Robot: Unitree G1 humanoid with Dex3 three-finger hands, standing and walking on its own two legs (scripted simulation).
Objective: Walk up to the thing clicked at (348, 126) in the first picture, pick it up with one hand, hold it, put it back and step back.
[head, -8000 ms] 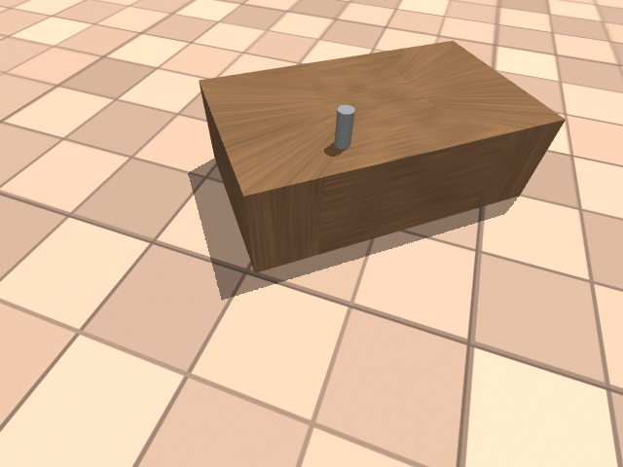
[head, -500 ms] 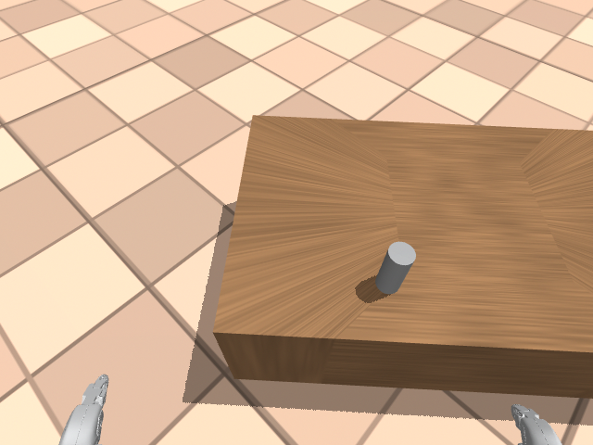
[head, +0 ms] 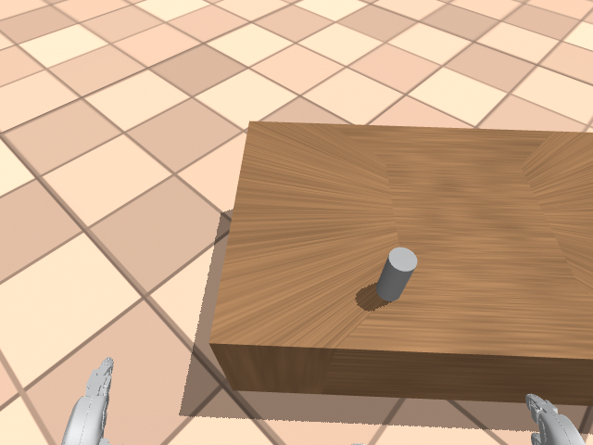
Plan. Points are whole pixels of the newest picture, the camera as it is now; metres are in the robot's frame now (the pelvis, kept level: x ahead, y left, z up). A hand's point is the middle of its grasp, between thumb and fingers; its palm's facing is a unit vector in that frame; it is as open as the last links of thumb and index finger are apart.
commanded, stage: go down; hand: right
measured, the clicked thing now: (395, 275) +0.50 -0.21 -0.25
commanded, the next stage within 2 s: approach in 1.98 s
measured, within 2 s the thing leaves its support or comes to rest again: neither
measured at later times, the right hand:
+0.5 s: hand out of the picture +0.15 -0.29 -0.08, palm faces +0.15 +0.94 -0.30, open 17.4 cm
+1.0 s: hand (553, 331) +0.29 -0.34 -0.01, palm faces +0.23 +0.96 -0.16, open 17.5 cm
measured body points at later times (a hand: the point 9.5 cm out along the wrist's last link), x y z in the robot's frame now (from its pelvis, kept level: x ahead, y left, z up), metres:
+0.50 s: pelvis -0.01 +0.00 -0.01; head +0.02 -0.01 +0.44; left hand +0.14 +0.25 -0.05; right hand +0.14 -0.34 -0.06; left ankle -0.05 +0.13 -0.70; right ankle +0.01 -0.13 -0.70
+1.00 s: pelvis -0.02 +0.00 -0.02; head +0.03 -0.01 +0.43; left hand +0.13 +0.27 -0.06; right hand +0.27 -0.39 +0.00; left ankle -0.05 +0.13 -0.70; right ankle +0.01 -0.13 -0.70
